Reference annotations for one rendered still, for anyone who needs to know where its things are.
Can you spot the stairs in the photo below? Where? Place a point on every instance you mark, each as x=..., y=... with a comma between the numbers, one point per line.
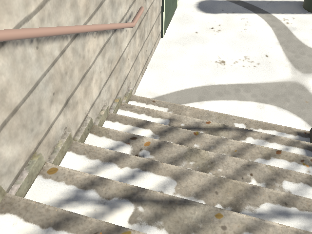
x=157, y=167

